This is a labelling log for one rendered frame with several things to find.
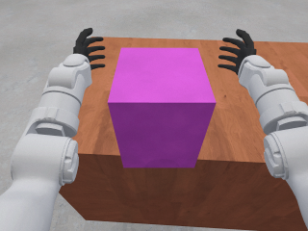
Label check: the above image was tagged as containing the right robot upper arm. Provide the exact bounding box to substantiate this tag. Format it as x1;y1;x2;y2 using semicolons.
264;126;308;229

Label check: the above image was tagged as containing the left robot upper arm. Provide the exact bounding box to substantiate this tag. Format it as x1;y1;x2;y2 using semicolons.
0;133;79;231

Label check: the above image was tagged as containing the robot left hand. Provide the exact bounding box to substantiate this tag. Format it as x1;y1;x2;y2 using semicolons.
73;28;106;70

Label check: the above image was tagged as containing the robot left forearm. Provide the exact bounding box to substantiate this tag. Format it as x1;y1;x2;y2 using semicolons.
10;53;92;179

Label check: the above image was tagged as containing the carton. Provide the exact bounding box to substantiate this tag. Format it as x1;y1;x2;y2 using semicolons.
107;47;217;168

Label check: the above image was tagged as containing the robot right forearm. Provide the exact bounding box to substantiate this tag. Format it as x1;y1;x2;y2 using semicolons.
238;55;308;135

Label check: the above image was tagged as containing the robot right hand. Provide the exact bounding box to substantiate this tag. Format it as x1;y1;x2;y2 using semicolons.
218;29;257;75

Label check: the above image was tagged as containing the pedestal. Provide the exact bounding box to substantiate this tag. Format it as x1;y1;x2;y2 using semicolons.
59;37;308;231

